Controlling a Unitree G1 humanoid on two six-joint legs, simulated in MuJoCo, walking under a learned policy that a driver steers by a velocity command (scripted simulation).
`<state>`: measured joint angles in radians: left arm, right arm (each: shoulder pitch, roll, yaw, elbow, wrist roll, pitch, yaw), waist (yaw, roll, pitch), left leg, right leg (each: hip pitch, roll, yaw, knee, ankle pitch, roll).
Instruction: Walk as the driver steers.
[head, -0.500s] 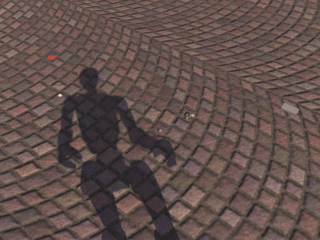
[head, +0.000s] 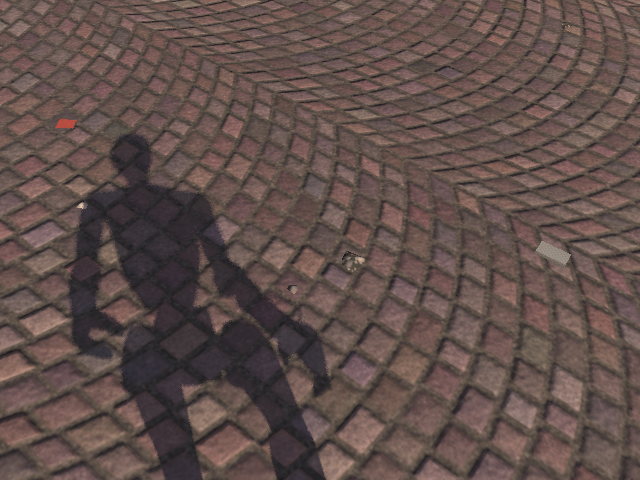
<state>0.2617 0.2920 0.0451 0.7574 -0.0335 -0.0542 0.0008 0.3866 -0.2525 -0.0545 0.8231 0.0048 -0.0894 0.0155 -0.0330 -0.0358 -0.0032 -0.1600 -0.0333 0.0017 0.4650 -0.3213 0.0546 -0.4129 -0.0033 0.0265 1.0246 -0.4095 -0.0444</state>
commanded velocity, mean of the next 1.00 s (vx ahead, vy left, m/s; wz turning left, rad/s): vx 0.31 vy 0.00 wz -0.37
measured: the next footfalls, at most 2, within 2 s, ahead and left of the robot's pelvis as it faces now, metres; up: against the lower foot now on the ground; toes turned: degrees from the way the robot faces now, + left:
right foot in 0.34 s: +0.35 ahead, -0.14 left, +0.00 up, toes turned -4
left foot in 0.80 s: +0.60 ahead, -0.01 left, +0.00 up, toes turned -26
